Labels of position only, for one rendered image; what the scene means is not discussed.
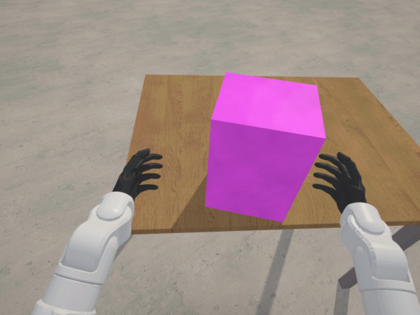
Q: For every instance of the carton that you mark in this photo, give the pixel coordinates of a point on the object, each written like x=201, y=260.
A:
x=265, y=135

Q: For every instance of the robot left forearm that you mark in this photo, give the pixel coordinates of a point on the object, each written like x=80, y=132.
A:
x=87, y=258

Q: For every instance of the robot right hand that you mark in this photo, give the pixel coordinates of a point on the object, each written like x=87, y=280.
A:
x=348, y=182

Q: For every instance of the table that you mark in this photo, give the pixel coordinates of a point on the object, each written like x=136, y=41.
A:
x=174, y=120

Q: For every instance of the robot left hand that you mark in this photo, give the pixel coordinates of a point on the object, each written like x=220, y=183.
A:
x=129, y=180

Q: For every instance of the robot right forearm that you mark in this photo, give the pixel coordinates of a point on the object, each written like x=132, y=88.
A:
x=381, y=267

